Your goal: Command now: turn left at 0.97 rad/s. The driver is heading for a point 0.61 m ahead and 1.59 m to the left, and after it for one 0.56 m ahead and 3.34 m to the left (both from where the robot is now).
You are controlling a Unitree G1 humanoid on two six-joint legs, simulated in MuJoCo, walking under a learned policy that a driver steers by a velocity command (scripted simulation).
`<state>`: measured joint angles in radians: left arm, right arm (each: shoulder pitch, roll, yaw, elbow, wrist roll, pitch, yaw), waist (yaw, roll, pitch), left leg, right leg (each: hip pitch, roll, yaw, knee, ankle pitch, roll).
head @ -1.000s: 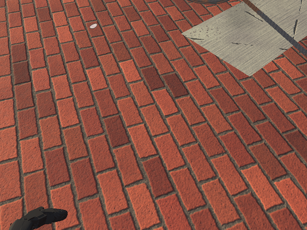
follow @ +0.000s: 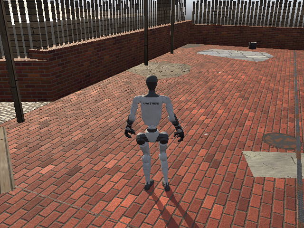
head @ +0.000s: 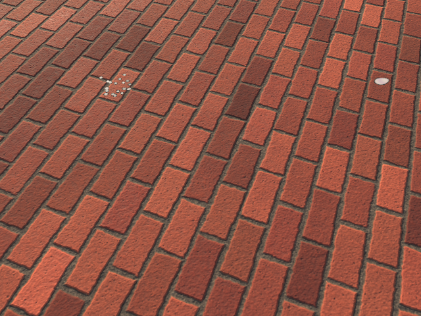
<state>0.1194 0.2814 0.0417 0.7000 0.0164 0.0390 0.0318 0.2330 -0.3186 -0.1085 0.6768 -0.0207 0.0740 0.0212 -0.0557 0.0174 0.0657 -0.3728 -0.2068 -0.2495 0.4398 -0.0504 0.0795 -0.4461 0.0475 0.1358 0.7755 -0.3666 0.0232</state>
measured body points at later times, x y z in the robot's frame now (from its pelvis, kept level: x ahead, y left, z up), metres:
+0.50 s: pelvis +0.00 -0.02 +0.00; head +0.04 +0.00 +0.45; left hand -0.02 +0.28 -0.11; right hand +0.28 -0.18 -0.10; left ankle -0.06 +0.07 -0.72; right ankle +0.05 -0.14 -0.73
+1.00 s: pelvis +0.06 +0.03 +0.00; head +0.07 +0.04 +0.45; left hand -0.08 +0.32 -0.08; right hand +0.37 -0.04 -0.10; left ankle -0.06 +0.06 -0.72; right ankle +0.16 -0.03 -0.74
